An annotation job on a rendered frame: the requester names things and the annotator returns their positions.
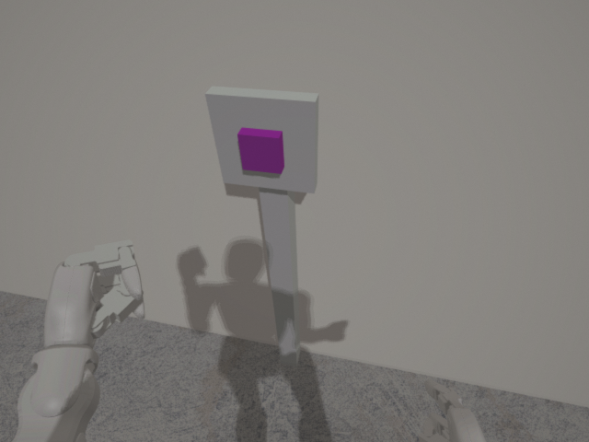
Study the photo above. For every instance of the left robot forearm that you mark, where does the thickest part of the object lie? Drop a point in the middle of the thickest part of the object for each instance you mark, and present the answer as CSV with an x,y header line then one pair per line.
x,y
58,401

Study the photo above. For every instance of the button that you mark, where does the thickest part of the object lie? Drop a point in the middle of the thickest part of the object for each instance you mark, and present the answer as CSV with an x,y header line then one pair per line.
x,y
261,150

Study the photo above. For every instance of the robot right hand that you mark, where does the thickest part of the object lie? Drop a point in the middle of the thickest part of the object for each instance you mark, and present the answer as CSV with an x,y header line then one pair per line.
x,y
461,424

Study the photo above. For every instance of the robot left hand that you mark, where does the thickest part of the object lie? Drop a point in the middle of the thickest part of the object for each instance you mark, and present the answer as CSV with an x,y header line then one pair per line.
x,y
76,291

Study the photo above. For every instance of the panel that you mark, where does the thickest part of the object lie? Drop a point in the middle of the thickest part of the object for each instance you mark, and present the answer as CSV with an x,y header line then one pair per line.
x,y
296,114

